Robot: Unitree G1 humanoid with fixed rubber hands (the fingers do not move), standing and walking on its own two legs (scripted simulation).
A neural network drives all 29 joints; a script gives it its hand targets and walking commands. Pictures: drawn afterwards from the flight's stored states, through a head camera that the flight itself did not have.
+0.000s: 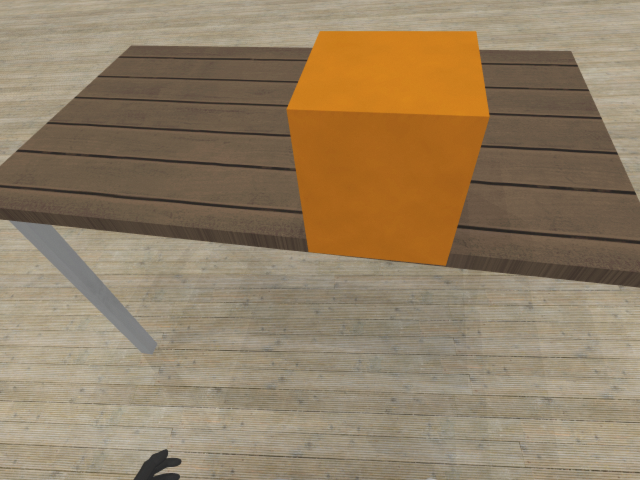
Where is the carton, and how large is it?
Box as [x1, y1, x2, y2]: [286, 31, 489, 265]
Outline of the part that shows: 320,31 286,109 308,251 445,265 489,116 476,32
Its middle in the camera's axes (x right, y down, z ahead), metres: +0.09 -0.13 +0.56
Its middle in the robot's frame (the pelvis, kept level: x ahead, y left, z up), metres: +0.54 -0.08 +0.12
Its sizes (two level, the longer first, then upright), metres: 0.210 0.200 0.250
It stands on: a table, 0.74 m high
